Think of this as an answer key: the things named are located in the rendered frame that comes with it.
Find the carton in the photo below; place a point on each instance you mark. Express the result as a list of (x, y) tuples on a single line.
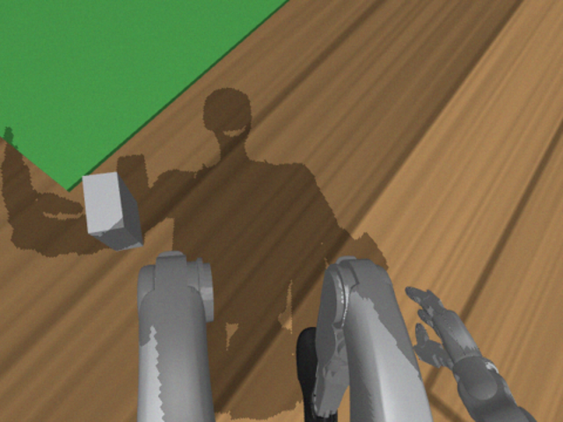
[(111, 211)]

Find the right robot foot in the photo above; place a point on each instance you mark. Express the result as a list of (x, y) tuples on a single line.
[(306, 364)]

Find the right robot arm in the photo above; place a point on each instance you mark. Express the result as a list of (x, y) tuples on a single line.
[(485, 393)]

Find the right robot hand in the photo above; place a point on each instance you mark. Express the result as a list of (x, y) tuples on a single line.
[(456, 340)]

